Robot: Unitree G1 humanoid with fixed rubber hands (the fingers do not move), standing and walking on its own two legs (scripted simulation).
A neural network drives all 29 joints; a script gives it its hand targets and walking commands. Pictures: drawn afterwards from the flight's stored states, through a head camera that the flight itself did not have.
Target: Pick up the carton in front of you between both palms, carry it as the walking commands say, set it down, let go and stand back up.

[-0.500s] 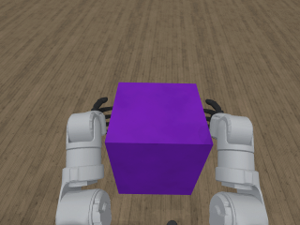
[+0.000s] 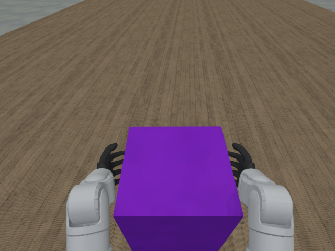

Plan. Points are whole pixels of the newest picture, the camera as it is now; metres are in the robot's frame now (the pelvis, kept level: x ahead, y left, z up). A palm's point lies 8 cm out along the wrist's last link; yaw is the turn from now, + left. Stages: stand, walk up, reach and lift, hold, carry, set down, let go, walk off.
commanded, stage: carry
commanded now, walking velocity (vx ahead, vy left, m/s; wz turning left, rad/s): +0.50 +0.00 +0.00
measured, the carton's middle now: (175, 192) +0.27 +0.00 +0.04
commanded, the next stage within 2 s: none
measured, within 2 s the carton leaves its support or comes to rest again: neither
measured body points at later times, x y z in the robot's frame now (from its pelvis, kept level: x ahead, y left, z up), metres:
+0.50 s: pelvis +0.30 -0.04 +0.01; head +0.28 -0.06 +0.45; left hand +0.57 +0.11 +0.09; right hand +0.58 -0.19 +0.08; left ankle +0.12 +0.08 -0.68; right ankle +0.40 -0.13 -0.72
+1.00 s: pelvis +0.57 -0.01 +0.02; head +0.57 +0.00 +0.47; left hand +0.85 +0.14 +0.08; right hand +0.85 -0.16 +0.09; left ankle +0.65 +0.07 -0.72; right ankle +0.46 -0.13 -0.70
